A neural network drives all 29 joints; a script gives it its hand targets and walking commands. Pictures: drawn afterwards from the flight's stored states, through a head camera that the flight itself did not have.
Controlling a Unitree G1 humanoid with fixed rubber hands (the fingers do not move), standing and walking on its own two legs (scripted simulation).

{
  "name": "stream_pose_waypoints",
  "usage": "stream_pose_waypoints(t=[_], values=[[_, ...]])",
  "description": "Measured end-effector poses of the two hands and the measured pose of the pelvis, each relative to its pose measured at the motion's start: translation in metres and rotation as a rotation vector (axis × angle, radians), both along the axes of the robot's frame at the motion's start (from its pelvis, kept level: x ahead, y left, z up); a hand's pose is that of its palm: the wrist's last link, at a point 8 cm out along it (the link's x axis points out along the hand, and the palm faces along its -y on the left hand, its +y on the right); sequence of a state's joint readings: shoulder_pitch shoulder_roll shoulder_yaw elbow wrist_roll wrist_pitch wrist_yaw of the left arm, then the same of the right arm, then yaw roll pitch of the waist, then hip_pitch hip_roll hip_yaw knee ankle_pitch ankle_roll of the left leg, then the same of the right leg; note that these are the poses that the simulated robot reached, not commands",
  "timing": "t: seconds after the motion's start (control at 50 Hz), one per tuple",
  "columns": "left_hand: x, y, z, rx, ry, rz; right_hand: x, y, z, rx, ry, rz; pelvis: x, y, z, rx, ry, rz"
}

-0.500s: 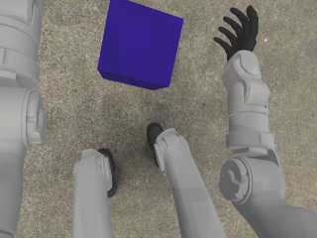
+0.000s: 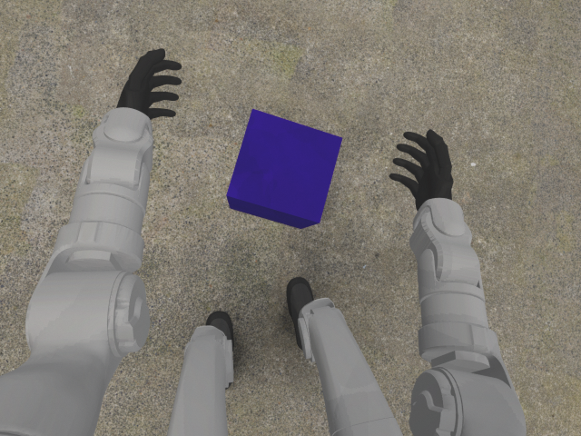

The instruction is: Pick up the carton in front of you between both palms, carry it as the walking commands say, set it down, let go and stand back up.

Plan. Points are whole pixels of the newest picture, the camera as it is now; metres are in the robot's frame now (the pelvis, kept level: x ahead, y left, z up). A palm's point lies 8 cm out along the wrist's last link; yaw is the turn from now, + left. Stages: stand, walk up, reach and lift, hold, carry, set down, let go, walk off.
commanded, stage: let go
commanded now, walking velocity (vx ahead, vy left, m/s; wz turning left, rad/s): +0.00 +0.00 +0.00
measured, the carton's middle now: (280, 177) +0.50 -0.11 -0.54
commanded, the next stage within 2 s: stand in 1.28 s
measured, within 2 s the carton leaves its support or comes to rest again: neither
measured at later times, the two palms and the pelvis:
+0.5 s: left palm (80, 244) +0.36 +0.15 -0.01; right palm (543, 309) +0.23 -0.27 +0.02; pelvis +0.07 -0.03 +0.08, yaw -1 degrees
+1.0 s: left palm out of the picture +0.25 +0.23 +0.04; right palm (523, 309) +0.24 -0.24 +0.04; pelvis +0.09 +0.01 +0.10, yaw -3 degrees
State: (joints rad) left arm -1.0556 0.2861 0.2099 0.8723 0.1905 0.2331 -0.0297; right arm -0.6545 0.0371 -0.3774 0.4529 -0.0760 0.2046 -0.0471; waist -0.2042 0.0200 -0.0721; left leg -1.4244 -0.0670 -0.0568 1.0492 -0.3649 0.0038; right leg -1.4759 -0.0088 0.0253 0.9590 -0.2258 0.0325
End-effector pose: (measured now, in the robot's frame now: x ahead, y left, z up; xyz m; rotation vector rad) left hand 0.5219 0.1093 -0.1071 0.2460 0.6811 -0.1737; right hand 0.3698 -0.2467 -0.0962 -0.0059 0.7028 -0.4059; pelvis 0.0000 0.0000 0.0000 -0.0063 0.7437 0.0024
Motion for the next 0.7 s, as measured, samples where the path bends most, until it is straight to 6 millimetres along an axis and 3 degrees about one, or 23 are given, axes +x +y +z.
stream_pose_waypoints(t=[0.12,0.22,0.32,0.44,0.56,0.7], values=[[-0.063,0.019,0.028,0.015,-0.01,0.151,-0.034,-0.001,0.035,-0.012,0.055,0.169,0.011,-0.01,0.028,0.013,-0.109,0.011],[-0.104,0.027,0.054,0.025,-0.01,0.22,-0.064,-0.01,0.062,-0.011,0.09,0.264,0.022,-0.018,0.048,0.02,-0.223,0.009],[-0.131,0.032,0.076,0.034,-0.006,0.224,-0.096,-0.021,0.084,-0.003,0.106,0.301,0.038,-0.025,0.064,0.017,-0.333,-0.005],[-0.15,0.036,0.093,0.038,0.006,0.195,-0.127,-0.026,0.108,-0.001,0.114,0.296,0.059,-0.031,0.077,0.01,-0.446,-0.024],[-0.168,0.047,0.105,0.04,0.024,0.185,-0.139,-0.022,0.123,0.003,0.126,0.284,0.076,-0.029,0.089,0.001,-0.537,-0.032],[-0.203,0.076,0.12,0.039,0.049,0.2,-0.13,-0.008,0.129,0.004,0.118,0.289,0.089,-0.018,0.099,-0.014,-0.609,-0.034]])
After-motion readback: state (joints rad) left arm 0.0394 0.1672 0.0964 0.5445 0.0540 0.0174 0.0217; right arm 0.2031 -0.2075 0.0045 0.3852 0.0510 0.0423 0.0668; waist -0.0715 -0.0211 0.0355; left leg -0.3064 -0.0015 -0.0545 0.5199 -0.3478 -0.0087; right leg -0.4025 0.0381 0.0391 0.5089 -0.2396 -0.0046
